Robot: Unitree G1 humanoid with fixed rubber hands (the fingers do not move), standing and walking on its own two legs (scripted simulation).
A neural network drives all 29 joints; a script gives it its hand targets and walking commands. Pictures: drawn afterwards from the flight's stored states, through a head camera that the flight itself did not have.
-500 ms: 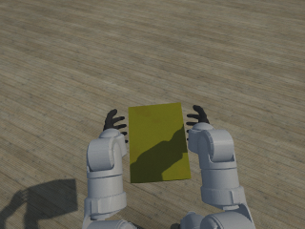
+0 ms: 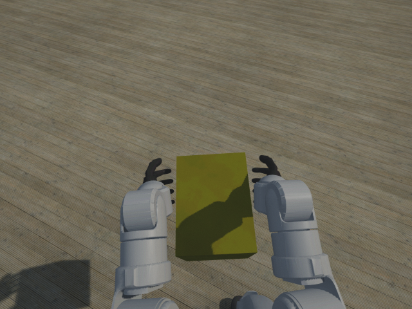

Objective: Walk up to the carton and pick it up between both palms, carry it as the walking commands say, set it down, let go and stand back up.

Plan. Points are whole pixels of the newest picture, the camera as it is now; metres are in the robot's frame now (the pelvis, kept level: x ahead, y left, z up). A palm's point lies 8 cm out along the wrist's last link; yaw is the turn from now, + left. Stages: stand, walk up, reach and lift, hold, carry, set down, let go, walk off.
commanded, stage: carry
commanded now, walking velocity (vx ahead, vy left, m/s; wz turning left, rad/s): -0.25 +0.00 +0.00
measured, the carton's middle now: (214, 210) +0.34 -0.02 -0.03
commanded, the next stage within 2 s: none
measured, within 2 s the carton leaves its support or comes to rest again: neither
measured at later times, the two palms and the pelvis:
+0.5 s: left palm out of the picture +0.12 +0.07 +0.10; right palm out of the picture +0.09 -0.14 +0.07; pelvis -0.21 -0.01 +0.01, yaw -1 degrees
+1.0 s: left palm out of the picture -0.12 +0.19 +0.11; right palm out of the picture -0.09 -0.03 +0.08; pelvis -0.43 +0.03 +0.00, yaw +0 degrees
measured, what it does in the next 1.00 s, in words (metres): walks backwards: right foot, then left foot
